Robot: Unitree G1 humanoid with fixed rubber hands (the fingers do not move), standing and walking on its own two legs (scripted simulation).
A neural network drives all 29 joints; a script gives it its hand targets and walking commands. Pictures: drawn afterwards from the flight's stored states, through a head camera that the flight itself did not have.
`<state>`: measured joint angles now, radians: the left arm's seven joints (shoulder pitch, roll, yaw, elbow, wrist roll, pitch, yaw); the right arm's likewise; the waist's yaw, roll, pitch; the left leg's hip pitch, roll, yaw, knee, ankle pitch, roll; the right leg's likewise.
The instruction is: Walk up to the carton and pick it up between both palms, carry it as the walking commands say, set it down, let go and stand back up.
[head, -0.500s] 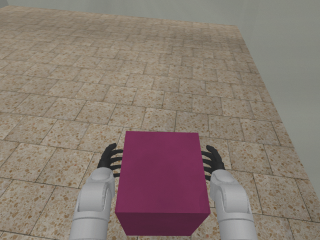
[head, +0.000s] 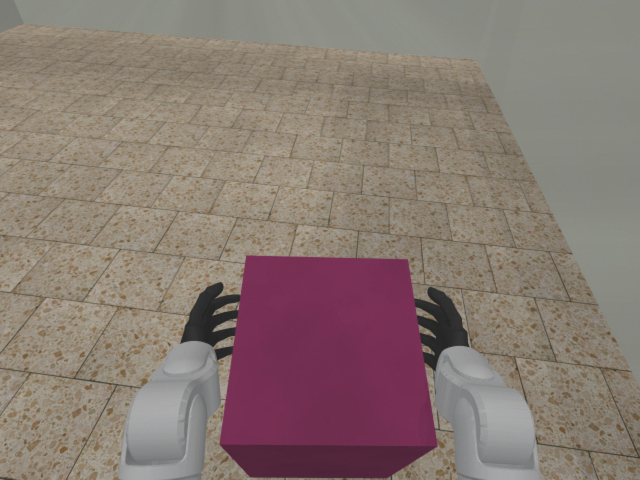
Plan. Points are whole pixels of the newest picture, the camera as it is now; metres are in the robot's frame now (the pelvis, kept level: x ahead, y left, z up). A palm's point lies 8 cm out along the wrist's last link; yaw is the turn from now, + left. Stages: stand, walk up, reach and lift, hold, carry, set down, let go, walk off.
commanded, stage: carry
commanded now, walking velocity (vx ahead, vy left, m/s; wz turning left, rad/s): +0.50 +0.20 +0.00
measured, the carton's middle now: (322, 376) +0.27 -0.01 +0.01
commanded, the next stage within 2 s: none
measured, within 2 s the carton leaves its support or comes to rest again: neither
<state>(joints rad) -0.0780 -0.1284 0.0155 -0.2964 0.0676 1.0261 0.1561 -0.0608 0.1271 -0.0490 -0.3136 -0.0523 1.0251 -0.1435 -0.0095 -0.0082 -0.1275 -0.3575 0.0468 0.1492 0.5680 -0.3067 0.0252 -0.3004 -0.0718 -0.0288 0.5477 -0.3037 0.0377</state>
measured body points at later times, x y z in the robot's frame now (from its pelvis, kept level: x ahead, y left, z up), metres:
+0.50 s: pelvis +0.20 +0.09 -0.01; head +0.22 +0.09 +0.44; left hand +0.47 +0.23 +0.08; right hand +0.46 -0.05 +0.07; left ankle +0.28 +0.19 -0.74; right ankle +0.04 -0.09 -0.72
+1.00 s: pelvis +0.51 +0.14 +0.00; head +0.50 +0.13 +0.45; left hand +0.76 +0.29 +0.08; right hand +0.77 +0.01 +0.07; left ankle +0.36 +0.23 -0.65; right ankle +0.55 +0.05 -0.73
